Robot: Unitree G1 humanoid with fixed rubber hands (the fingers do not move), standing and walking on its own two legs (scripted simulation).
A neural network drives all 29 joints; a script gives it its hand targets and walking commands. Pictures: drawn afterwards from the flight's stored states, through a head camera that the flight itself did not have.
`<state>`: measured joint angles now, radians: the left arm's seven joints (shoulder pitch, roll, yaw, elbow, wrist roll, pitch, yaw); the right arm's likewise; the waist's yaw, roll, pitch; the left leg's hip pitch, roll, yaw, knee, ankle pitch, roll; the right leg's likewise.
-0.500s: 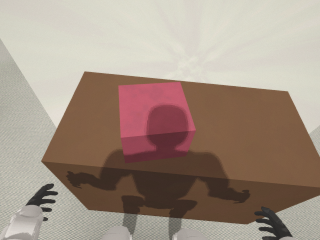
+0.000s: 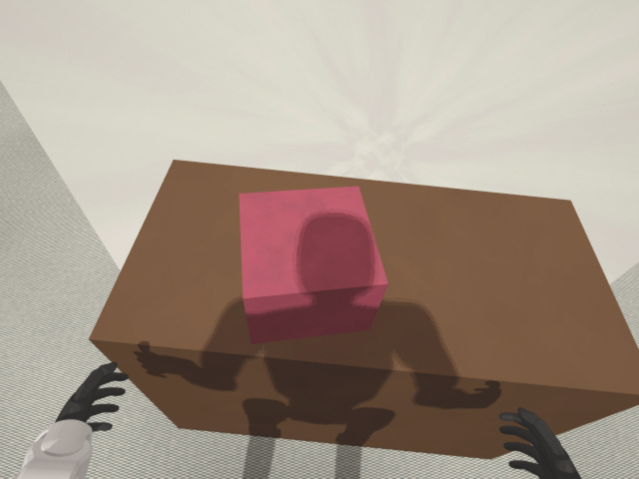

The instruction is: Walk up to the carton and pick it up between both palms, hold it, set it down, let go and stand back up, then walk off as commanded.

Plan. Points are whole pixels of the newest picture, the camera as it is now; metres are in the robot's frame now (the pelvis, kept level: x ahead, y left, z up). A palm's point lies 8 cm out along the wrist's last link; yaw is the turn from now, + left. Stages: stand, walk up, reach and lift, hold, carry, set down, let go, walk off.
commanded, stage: reach and lift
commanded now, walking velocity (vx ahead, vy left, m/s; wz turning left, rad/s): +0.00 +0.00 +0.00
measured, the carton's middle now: (305, 263) +0.43 +0.03 -0.06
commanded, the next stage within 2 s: none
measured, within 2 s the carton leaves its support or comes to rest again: neither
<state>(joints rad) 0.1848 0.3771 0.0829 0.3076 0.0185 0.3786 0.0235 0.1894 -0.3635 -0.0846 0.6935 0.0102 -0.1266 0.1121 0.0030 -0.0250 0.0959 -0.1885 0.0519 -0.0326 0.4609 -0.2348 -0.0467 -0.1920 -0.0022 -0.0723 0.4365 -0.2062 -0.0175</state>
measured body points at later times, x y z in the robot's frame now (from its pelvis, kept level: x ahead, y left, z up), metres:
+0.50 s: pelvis +0.01 +0.00 +0.01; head +0.03 +0.01 +0.46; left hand +0.19 +0.26 -0.04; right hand +0.17 -0.28 -0.04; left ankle +0.01 +0.15 -0.74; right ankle +0.02 -0.11 -0.74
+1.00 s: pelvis +0.01 +0.00 +0.01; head +0.02 +0.01 +0.46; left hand +0.20 +0.22 -0.01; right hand +0.19 -0.25 -0.02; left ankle +0.01 +0.15 -0.74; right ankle +0.02 -0.11 -0.74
